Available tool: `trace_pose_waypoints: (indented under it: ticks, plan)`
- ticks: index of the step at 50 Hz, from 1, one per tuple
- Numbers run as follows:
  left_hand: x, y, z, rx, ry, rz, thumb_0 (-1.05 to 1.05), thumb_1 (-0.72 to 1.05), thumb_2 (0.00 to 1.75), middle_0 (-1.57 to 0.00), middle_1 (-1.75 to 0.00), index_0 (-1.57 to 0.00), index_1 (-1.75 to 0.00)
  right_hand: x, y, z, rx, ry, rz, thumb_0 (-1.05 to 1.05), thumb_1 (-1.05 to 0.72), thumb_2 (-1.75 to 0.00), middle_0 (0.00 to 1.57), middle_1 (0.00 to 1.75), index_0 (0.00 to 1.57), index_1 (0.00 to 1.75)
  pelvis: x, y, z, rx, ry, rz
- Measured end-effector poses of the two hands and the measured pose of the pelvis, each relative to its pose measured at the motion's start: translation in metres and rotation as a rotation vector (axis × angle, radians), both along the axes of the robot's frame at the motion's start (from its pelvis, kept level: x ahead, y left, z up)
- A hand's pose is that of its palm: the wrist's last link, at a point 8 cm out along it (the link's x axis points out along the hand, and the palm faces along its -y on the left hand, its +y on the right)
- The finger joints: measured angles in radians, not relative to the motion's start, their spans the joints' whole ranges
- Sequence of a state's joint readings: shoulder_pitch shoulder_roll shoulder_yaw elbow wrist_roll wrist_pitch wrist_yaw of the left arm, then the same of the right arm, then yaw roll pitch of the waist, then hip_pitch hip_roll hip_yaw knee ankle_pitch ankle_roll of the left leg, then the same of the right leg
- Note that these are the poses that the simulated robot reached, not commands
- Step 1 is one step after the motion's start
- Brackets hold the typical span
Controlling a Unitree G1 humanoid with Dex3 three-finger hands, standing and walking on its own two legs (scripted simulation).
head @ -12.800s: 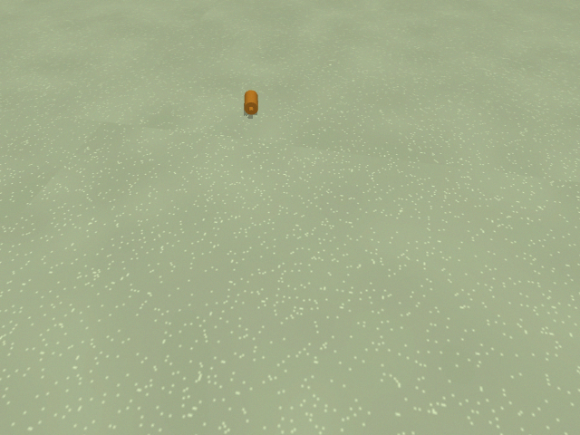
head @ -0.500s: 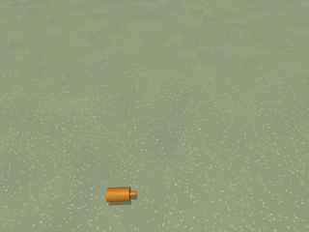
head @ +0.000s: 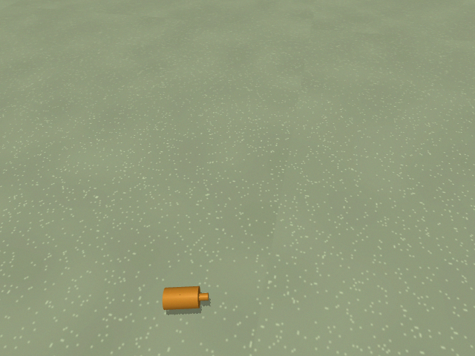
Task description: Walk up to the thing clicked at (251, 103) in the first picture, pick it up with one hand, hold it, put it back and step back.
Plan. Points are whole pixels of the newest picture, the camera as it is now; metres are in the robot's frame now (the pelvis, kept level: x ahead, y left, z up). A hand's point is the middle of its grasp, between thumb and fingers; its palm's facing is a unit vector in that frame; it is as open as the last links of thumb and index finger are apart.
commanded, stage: stand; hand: left
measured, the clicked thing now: (186, 297) +0.46 +0.24 -0.74
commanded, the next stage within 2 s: walk up in 0.36 s
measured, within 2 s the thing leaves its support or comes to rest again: neither
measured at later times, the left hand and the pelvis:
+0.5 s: hand out of the picture +0.08 +0.27 -0.16, palm faces -0.01 -0.93 -0.37, open 7.4 cm; pelvis -0.02 +0.01 -0.01, yaw +0 degrees
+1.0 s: hand out of the picture -0.02 +0.32 -0.18, palm faces -0.10 -0.92 -0.38, open 7.4 cm; pelvis -0.13 +0.05 -0.02, yaw -4 degrees
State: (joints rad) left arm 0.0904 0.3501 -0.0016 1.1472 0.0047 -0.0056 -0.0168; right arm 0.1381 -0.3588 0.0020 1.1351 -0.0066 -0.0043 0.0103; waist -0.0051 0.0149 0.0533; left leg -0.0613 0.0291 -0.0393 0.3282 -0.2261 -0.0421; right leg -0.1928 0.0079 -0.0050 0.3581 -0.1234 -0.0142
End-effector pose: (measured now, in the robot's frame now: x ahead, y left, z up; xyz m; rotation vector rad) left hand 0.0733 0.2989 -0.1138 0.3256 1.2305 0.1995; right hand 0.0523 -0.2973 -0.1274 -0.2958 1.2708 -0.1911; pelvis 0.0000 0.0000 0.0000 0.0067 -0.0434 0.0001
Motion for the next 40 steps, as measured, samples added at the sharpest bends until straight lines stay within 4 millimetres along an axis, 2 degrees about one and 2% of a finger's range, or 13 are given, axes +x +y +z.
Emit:
trace_pose_waypoints:
  ticks: [9,18,24,29,34,37,40]
  plan:
    - [0.007,0.000,0.002,0.000,-0.021,-0.002,0.01,0.90,0.90,-0.20,-0.30,-0.21,-0.30,0.008,0.001,0.001,-0.001,-0.019,0.009,0.01,-0.90,-0.90,0.20,0.30,0.20,0.30,0.002,0.000,0.000,0.002,-0.004,0.001]
    - [0.005,0.000,0.002,0.002,-0.011,0.000,0.01,0.90,0.90,-0.20,-0.30,-0.21,-0.30,0.009,0.000,0.001,0.000,-0.019,0.008,0.01,-0.90,-0.90,0.20,0.30,0.20,0.30,0.003,-0.001,0.000,0.000,-0.001,0.000]
    - [0.001,0.012,-0.003,0.020,-0.016,0.020,0.01,0.90,0.90,-0.20,-0.30,-0.21,-0.30,0.004,-0.006,-0.002,-0.030,-0.001,-0.001,0.01,-0.90,-0.90,0.20,0.30,0.20,0.30,-0.019,0.006,-0.006,0.003,0.009,0.003]
    - [0.003,0.032,-0.012,0.044,-0.038,-0.031,0.01,0.90,0.90,-0.21,-0.30,-0.21,-0.30,-0.018,-0.002,0.000,-0.076,0.016,-0.002,0.00,-0.90,-0.90,0.20,0.30,0.20,0.30,-0.043,0.023,-0.014,0.009,0.028,0.007]
    - [0.004,0.054,-0.032,0.025,-0.097,-0.047,0.01,0.90,0.90,-0.20,-0.30,-0.21,-0.30,-0.061,0.013,-0.002,-0.134,0.060,0.006,0.00,-0.90,-0.90,0.20,0.30,0.20,0.30,-0.070,0.046,-0.029,0.020,0.018,0.009]
    - [-0.008,0.058,-0.031,0.016,-0.072,-0.049,0.01,0.90,0.90,-0.20,-0.30,-0.21,-0.30,-0.086,0.027,0.006,-0.121,0.086,-0.008,0.00,-0.90,-0.90,0.20,0.30,0.20,0.30,-0.081,0.052,-0.022,-0.010,0.016,0.012]
    - [-0.026,0.060,-0.028,0.005,-0.049,-0.048,0.00,0.90,0.90,-0.20,-0.30,-0.21,-0.30,-0.100,0.037,0.013,-0.120,0.086,-0.017,0.01,-0.90,-0.90,0.20,0.30,0.20,0.30,-0.088,0.056,-0.015,-0.021,0.029,-0.003]
